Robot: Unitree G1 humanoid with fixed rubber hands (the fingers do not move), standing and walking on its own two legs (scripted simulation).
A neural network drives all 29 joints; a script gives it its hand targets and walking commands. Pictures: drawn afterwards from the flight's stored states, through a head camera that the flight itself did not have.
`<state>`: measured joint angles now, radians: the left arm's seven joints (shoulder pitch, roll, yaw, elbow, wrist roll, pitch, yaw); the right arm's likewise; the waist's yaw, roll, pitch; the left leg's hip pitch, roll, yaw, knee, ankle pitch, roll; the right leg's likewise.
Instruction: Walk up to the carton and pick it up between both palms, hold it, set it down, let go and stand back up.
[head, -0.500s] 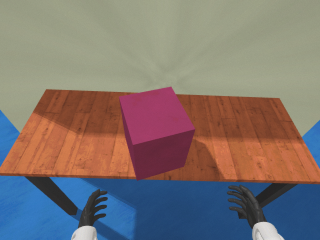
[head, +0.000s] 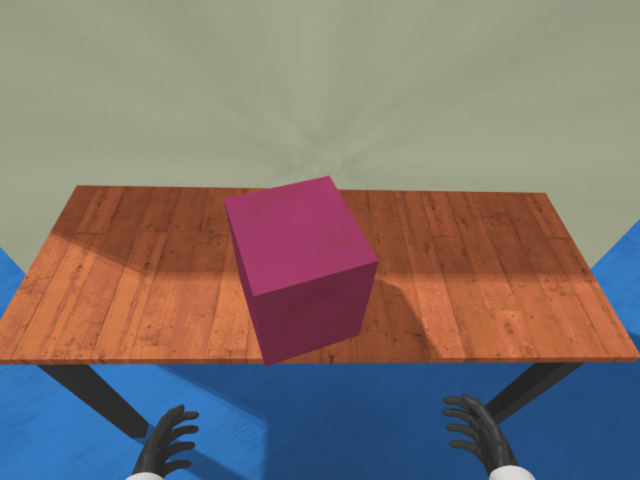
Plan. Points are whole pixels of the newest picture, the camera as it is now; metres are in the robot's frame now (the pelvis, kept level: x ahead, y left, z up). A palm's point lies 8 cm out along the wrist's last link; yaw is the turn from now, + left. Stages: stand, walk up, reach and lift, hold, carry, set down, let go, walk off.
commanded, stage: let go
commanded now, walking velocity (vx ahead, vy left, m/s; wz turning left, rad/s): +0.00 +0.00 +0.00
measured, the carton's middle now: (296, 272) +0.43 +0.03 -0.04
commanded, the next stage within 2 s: stand in 0.10 s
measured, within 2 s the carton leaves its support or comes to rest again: neither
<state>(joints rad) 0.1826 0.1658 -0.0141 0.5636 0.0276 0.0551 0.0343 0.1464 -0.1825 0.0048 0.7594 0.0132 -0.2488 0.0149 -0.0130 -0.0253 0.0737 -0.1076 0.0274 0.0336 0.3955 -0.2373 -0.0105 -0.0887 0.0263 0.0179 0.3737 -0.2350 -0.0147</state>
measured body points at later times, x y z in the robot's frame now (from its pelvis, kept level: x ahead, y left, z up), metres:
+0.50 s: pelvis +0.00 +0.01 -0.02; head -0.01 +0.03 +0.43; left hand +0.10 +0.24 -0.16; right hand +0.01 -0.28 -0.14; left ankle -0.01 +0.12 -0.74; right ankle -0.02 -0.11 -0.74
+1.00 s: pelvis -0.01 +0.01 -0.01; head -0.03 +0.04 +0.44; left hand +0.07 +0.22 -0.16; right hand -0.06 -0.22 -0.14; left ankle +0.00 +0.12 -0.74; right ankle -0.04 -0.10 -0.74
